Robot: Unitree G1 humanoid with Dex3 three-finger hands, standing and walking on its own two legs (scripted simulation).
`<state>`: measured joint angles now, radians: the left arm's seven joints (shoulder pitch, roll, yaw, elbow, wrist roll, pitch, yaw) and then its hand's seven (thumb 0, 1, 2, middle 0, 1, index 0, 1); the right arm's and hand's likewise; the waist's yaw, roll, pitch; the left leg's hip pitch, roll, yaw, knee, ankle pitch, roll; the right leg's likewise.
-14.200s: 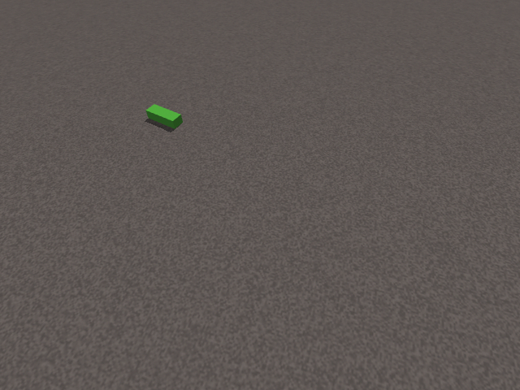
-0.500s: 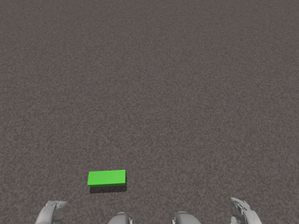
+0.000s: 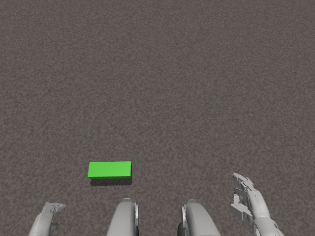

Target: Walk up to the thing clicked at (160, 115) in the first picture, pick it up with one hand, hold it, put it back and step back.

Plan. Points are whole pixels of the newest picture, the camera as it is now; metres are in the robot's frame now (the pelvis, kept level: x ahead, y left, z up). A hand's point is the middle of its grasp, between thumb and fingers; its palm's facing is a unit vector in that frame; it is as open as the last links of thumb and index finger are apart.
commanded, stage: rise first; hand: left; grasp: from above
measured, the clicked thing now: (110, 170) +0.41 +0.25 -0.63
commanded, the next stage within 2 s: approach in 1.82 s
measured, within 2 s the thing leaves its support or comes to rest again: neither
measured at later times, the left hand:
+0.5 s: hand (76, 202) +0.23 +0.30 -0.31, palm faces -0.42 -0.48 -0.77, open 14.2 cm
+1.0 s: hand (85, 184) +0.31 +0.31 -0.43, palm faces -0.47 -0.18 -0.86, open 14.3 cm
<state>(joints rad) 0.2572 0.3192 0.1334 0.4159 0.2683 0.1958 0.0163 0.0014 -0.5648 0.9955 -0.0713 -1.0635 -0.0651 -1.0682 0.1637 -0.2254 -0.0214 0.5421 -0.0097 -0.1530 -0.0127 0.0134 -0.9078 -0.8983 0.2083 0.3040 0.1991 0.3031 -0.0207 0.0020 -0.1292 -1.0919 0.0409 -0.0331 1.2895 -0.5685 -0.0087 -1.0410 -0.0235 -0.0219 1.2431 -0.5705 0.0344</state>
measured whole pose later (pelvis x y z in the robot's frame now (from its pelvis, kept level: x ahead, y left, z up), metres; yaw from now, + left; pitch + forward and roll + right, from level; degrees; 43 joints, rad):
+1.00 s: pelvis -0.08 +0.00 -0.28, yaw -5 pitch +32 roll -7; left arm -0.60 0.70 0.18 1.09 1.07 -0.33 0.21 0.00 -0.57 1.08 -0.06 -0.98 -0.04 -1.01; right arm 0.13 -0.28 -0.03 0.76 -0.07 -0.05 0.09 0.01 -0.88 -0.89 0.21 0.30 0.20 0.30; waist -0.08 -0.01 -0.09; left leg -2.18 0.02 -0.13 2.26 -0.65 -0.01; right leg -2.09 0.00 -0.04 2.19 -0.66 0.05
